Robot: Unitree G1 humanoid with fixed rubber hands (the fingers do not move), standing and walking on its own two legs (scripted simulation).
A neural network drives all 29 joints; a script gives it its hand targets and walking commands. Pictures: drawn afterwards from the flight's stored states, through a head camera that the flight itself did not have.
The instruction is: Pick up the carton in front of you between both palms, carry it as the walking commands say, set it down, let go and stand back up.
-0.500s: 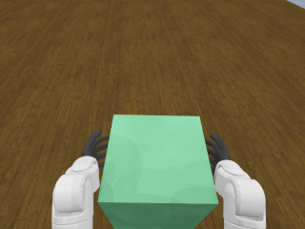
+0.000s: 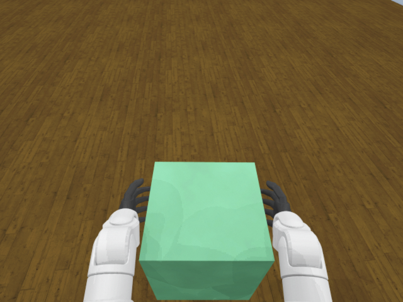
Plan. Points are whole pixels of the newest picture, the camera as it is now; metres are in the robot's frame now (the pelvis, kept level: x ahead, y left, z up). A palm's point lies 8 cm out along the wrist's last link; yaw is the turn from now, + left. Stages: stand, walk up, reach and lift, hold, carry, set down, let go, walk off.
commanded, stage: carry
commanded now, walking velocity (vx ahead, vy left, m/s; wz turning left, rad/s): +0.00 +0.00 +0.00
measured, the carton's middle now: (203, 233) +0.27 +0.00 -0.04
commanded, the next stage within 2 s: hold in 0.86 s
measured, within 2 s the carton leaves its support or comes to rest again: neither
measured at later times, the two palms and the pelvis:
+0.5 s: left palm (129, 219) +0.26 +0.14 +0.04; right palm (284, 221) +0.26 -0.15 +0.04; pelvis -0.02 +0.00 +0.00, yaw +0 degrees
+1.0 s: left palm (131, 228) +0.24 +0.14 +0.04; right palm (290, 231) +0.24 -0.16 +0.04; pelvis -0.04 -0.01 +0.01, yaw -1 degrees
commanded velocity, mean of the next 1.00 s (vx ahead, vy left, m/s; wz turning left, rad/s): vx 0.00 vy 0.00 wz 0.00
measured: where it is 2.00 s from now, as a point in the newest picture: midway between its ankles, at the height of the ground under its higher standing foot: outside the picture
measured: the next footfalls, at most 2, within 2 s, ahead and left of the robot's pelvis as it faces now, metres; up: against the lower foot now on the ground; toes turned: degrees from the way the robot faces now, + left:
none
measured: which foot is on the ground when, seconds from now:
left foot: down 0.00-1.00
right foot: down 0.00-1.00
